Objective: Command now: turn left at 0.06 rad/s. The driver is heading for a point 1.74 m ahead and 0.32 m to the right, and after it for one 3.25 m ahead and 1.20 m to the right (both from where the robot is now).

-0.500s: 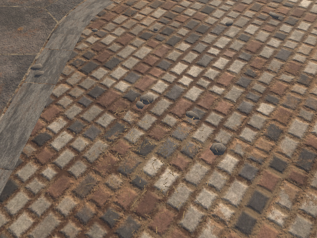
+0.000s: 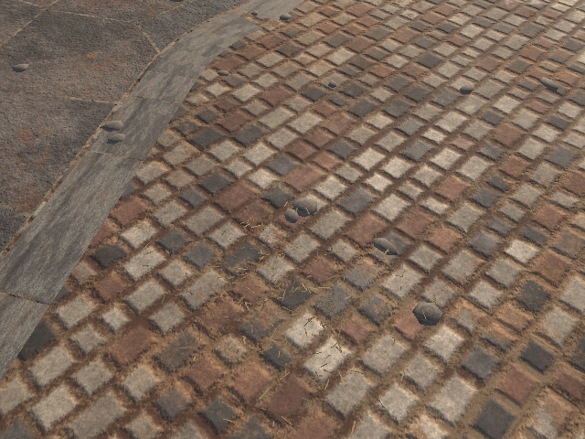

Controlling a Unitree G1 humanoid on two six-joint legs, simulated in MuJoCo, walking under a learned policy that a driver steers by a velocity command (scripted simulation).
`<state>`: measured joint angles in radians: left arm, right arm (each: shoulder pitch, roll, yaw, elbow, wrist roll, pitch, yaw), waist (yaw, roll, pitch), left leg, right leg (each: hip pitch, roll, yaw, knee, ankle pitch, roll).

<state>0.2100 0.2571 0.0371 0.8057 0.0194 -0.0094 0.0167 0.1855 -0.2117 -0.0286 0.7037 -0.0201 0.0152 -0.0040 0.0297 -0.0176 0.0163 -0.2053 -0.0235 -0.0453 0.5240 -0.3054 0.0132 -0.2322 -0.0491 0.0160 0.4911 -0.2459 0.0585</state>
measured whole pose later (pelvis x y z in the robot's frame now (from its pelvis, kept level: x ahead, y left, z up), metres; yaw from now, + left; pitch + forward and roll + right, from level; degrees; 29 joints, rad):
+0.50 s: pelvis +0.01 +0.00 +0.00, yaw +0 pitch -2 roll +0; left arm 0.21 0.24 0.05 0.99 0.00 0.00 0.04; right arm 0.23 -0.22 -0.04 0.88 -0.01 0.00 -0.02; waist 0.02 0.00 0.03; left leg -0.17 -0.03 -0.04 0.50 -0.31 0.02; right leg -0.20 -0.06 0.02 0.48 -0.25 0.06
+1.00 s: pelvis +0.00 +0.00 +0.00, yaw +0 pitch -2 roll +0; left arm 0.24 0.21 0.04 1.11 0.00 0.01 0.05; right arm 0.26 -0.21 -0.02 1.03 0.00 0.00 -0.03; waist 0.01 0.00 0.04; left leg -0.16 -0.02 -0.04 0.49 -0.29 0.01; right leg -0.20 -0.05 0.02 0.48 -0.25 0.05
